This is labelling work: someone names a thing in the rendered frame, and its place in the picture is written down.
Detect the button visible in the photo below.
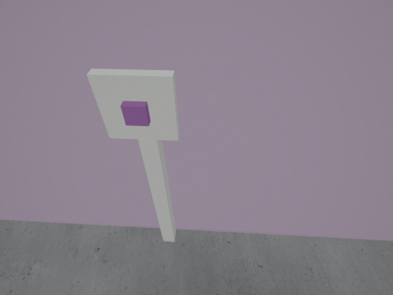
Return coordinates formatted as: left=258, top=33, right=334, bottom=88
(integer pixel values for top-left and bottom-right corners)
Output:
left=120, top=101, right=150, bottom=126

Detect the panel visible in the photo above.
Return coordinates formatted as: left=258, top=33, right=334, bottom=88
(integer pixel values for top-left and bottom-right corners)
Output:
left=87, top=69, right=179, bottom=242

